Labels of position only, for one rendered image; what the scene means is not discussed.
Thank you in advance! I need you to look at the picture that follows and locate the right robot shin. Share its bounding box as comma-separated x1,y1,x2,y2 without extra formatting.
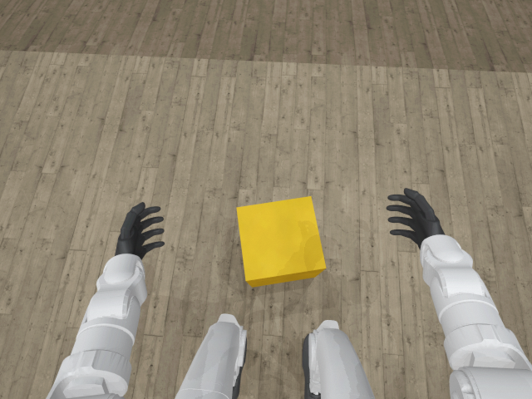
309,320,347,393

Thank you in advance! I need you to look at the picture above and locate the robot right hand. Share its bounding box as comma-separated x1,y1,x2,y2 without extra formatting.
387,188,445,250

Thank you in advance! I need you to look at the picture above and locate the left robot thigh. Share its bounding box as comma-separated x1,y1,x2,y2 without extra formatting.
175,322,247,399

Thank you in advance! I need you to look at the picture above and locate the robot left hand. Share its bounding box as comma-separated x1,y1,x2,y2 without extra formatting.
115,202,165,259

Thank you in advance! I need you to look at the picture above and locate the carton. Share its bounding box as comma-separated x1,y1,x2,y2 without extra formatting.
237,196,326,288

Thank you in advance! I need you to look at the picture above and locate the left robot forearm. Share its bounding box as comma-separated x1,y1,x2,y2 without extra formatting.
46,254,147,399

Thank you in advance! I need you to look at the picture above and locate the robot right upper arm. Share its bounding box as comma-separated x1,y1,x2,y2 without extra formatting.
450,366,532,399

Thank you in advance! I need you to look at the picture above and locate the right robot forearm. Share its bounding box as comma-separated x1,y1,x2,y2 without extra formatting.
420,234,532,371

